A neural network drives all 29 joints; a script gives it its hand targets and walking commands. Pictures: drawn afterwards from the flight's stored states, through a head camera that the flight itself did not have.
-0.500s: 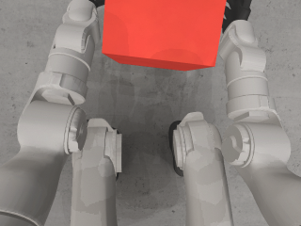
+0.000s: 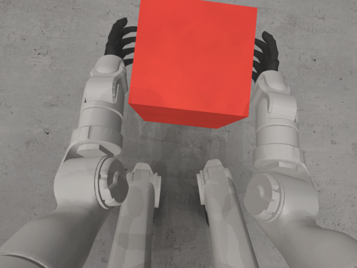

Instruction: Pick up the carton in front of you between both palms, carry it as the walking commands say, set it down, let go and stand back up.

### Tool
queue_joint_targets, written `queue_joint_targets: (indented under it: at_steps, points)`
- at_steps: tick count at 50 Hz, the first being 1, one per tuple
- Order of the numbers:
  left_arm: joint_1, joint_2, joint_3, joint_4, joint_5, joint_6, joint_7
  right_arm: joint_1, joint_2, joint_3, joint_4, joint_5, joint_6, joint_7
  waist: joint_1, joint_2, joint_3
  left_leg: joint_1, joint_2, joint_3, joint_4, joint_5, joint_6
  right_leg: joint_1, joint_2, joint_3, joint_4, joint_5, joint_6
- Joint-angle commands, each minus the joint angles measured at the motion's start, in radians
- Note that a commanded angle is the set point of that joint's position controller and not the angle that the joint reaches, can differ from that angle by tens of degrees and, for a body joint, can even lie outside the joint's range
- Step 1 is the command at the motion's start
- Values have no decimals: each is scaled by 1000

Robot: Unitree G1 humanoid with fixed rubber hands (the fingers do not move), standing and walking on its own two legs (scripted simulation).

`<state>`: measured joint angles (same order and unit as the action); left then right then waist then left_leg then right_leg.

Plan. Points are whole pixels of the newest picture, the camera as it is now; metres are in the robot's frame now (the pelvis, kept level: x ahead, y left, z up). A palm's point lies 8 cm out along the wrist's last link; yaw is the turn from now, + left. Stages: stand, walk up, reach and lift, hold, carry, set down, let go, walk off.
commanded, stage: reach and lift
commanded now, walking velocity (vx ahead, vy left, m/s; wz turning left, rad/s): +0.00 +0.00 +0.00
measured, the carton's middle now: (188, 77) +0.51 -0.03 -0.13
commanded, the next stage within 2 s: none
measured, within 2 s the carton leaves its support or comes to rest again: neither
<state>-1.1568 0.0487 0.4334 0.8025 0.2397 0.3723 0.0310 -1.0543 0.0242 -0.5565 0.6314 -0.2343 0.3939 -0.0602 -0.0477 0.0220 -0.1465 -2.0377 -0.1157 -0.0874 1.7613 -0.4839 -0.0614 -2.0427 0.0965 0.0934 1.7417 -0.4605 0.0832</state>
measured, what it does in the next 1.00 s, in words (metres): rises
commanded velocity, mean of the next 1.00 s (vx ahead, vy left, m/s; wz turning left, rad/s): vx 0.00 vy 0.00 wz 0.00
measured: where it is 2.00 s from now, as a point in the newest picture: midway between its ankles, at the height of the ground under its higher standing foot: (178, 212)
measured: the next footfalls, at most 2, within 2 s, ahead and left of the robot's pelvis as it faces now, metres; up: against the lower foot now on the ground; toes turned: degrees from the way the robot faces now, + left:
none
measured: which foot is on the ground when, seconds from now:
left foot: down 0.00-1.00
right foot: down 0.00-1.00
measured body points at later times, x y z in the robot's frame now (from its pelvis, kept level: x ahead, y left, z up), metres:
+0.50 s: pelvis +0.05 +0.00 +0.14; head +0.21 +0.00 +0.56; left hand +0.48 +0.13 +0.09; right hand +0.46 -0.17 +0.09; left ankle +0.11 +0.13 -0.45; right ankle +0.12 -0.14 -0.45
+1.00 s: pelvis +0.10 +0.00 +0.26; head +0.14 -0.01 +0.71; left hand +0.43 +0.14 +0.24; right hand +0.43 -0.16 +0.24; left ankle +0.11 +0.13 -0.45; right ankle +0.12 -0.14 -0.45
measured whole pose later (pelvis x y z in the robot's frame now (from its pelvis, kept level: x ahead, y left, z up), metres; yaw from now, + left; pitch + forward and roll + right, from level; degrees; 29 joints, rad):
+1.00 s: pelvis +0.10 +0.00 +0.26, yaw +0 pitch +12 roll +0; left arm -0.32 -0.14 0.29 0.51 0.20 0.39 0.04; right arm -0.32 0.15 -0.31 0.49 -0.21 0.39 -0.04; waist -0.01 0.00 -0.16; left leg -0.58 -0.06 -0.14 0.70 -0.32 -0.02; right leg -0.60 0.06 0.14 0.70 -0.31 0.02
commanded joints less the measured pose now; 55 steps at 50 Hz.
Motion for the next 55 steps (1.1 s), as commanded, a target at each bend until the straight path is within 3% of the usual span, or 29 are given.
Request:
queue_joint_targets:
  at_steps: [1, 9, 22, 38, 46, 55]
  points:
    - [-583, -1092, -453, -19, -174, -9, -244, -691, 1053, 595, 29, 191, 4, 277, -16, -3, -1119, 597, -68, 180, -226, 106, 42, 705, 67, -204, -205, 145, -31]
    - [-433, -1170, -573, -101, -223, -7, -237, -509, 1093, 683, 2, 222, 1, 278, -19, 28, -1065, 762, -69, 153, -337, 189, 23, 814, 72, -181, -306, 221, -35]
    - [-164, -1204, -582, -99, -182, -50, -212, -245, 1108, 685, 45, 187, -44, 279, 0, 15, -818, 1014, -56, 85, -589, 210, 31, 1007, 70, -123, -549, 212, -52]
    - [152, -1204, -670, -195, -168, -67, -225, 87, 1140, 778, -13, 157, -63, 270, 20, -14, -599, 1388, -23, 27, -919, 353, 46, 1441, 34, -41, -889, 360, -66]
    - [304, -1189, -714, -257, -178, -20, -238, 235, 1133, 835, -74, 169, -22, 269, 33, -28, -453, 1606, -5, 10, -1099, 465, 51, 1663, 17, -19, -1070, 478, -63]
    - [421, -1176, -784, -393, -211, 104, -252, 349, 1121, 905, -202, 203, 98, 279, 43, -22, -274, 1835, 15, 3, -1294, 535, 47, 1880, 3, -17, -1263, 534, -61]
